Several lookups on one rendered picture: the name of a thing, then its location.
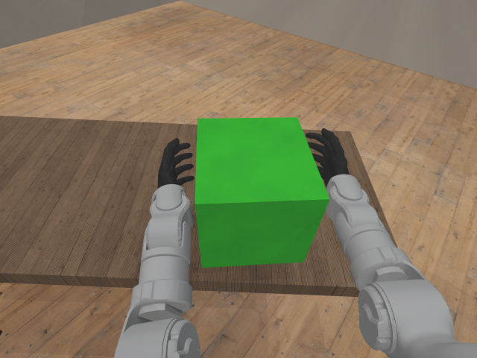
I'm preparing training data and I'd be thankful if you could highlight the robot right forearm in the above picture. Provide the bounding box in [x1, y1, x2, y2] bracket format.
[326, 175, 454, 335]

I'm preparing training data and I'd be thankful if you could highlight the right robot hand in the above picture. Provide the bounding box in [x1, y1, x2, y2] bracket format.
[306, 128, 349, 186]

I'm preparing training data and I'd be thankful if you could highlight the robot left forearm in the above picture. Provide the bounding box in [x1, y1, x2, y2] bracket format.
[114, 184, 194, 358]

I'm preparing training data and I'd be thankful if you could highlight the robot left upper arm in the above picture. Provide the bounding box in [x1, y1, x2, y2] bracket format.
[115, 317, 201, 358]

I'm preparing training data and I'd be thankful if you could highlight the carton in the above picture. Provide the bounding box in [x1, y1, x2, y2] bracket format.
[195, 117, 330, 268]

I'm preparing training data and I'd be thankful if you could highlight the robot right upper arm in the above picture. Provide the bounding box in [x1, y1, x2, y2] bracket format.
[358, 279, 477, 358]

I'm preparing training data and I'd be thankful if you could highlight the left robot hand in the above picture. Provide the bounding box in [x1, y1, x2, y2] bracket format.
[158, 138, 195, 189]

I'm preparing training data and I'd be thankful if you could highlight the table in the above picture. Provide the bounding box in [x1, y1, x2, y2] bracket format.
[0, 116, 397, 335]

